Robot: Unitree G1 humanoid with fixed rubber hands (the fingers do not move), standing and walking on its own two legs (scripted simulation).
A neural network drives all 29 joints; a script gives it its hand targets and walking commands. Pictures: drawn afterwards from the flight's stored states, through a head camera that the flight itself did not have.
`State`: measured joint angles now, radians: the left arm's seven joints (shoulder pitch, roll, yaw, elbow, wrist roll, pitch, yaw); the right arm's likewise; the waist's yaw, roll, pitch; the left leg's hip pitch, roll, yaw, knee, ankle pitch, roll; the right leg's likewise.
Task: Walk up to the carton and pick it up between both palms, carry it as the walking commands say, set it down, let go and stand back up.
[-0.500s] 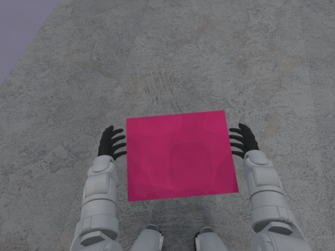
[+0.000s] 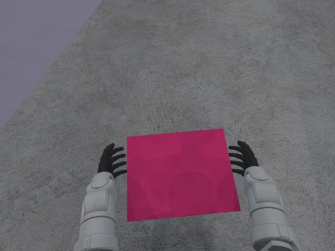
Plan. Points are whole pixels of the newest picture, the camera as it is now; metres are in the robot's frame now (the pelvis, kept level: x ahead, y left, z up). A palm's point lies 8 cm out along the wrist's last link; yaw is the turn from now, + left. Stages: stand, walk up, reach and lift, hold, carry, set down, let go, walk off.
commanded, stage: reach and lift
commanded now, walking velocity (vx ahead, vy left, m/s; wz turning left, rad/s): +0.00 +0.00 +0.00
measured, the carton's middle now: (178, 176) +0.34 +0.01 -0.12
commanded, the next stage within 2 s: hold in 1.90 s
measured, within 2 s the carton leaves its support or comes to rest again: neither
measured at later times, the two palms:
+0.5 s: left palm (95, 170) +0.28 +0.19 +0.05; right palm (258, 164) +0.31 -0.16 +0.04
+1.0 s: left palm (95, 162) +0.29 +0.19 +0.07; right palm (267, 164) +0.30 -0.17 +0.07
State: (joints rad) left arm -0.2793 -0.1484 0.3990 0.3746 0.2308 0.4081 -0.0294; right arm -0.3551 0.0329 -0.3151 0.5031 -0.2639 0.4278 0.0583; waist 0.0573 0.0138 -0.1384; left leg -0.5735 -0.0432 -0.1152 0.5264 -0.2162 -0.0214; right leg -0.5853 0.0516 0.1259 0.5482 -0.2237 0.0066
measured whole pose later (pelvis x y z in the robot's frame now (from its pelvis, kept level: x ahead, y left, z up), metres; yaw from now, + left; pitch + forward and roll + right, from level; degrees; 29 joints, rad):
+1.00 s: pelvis +0.00 +0.00 +0.02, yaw +0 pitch -5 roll +0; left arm -0.30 -0.13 0.34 0.28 0.32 0.72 -0.05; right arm -0.33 0.05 -0.28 0.37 -0.31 0.73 0.07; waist 0.02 0.01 -0.04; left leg -0.05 -0.03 -0.12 0.30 -0.16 -0.01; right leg -0.06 0.03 0.12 0.31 -0.16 0.00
